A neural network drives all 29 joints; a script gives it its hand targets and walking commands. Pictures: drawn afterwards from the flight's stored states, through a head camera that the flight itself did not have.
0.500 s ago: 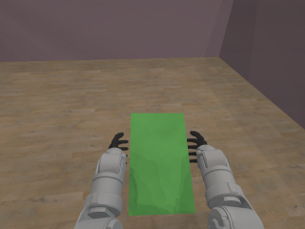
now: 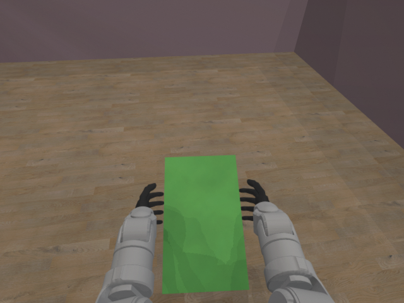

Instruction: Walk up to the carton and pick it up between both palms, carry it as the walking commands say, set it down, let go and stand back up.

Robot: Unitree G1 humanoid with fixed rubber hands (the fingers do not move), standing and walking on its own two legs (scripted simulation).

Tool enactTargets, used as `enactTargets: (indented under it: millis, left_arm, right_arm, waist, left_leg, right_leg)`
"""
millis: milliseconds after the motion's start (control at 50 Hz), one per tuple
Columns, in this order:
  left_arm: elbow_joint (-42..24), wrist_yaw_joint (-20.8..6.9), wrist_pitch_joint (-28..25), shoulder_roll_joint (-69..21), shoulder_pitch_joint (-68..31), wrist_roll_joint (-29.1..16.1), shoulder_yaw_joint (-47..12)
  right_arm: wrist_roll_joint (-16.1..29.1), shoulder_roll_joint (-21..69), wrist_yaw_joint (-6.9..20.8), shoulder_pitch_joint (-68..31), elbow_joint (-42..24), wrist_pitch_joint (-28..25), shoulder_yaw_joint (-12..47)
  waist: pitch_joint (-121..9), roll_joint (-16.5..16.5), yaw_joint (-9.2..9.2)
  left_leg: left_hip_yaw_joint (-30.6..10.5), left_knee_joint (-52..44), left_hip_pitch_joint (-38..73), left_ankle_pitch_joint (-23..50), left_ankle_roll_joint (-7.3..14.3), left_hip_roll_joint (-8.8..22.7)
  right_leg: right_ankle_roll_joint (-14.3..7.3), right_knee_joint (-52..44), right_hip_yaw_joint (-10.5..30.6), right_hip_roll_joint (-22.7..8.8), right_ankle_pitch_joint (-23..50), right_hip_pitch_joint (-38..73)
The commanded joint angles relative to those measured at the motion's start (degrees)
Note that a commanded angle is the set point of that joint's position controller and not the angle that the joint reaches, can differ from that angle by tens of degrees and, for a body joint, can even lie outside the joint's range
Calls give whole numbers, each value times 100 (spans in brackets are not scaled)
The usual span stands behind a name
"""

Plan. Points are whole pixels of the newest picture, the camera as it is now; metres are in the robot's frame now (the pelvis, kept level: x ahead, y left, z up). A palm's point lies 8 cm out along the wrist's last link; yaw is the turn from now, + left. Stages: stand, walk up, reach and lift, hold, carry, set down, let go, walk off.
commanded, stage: set down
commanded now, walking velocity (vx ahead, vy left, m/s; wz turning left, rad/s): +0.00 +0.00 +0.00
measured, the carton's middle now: (202, 223) +0.34 +0.02 -0.08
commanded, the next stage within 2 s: none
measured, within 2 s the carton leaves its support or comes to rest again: neither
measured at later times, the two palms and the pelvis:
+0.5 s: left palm (147, 232) +0.30 +0.16 -0.08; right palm (249, 228) +0.32 -0.09 -0.07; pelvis -0.04 +0.00 -0.04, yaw +1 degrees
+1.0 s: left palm (155, 236) +0.34 +0.15 -0.17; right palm (243, 234) +0.35 -0.09 -0.16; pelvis -0.04 +0.02 -0.11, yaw +0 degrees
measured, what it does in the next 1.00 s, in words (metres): lowers itself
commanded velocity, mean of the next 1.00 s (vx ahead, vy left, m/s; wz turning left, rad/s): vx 0.00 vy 0.00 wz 0.00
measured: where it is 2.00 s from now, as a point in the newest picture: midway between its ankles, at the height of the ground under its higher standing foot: outside the picture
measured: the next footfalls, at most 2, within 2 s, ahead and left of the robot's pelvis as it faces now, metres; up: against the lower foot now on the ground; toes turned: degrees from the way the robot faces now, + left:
none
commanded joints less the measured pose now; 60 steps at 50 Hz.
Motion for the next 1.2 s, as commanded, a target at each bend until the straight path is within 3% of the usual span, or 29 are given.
enactTargets:
  millis: [0, 220, 460, 840, 1180]
  left_arm:
    - [123, -1346, -566, -5267, -2922, -1072, -2103]
    - [522, -1322, -1559, -4920, -3322, -621, -1851]
    - [765, -1222, -2299, -5126, -3848, -470, -2193]
    - [736, -1019, -2337, -5499, -4474, -735, -2631]
    - [802, -889, -2408, -5322, -4824, -960, -2716]
  right_arm:
    - [1027, 5771, 1232, -2560, 293, -583, 1880]
    - [607, 5622, 987, -2838, 760, -1555, 1599]
    - [522, 5373, 1024, -3529, 737, -2282, 1883]
    - [763, 5331, 1286, -4192, 733, -2220, 2171]
    - [966, 5271, 1015, -4457, 741, -2281, 2302]
  waist:
    - [-1428, 71, 29]
    - [-2044, 40, 38]
    - [-3031, 174, -80]
    - [-4460, 288, -164]
    - [-5211, 219, -131]
  left_leg:
    - [-468, 91, 987, 880, 166, -329]
    - [-437, 718, -105, 761, 246, -450]
    - [-430, 1551, -1149, 484, 145, -548]
    - [-446, 2987, -2325, 300, 1, -619]
    - [-282, 4122, -3555, 423, -70, -789]
  right_leg:
    - [-16, -570, 599, 93, 707, -1071]
    - [18, 95, 538, 233, 743, -1776]
    - [40, 1094, 309, 503, 344, -2975]
    - [72, 2695, 99, 689, -126, -5153]
    - [260, 3718, -5, 834, -36, -6329]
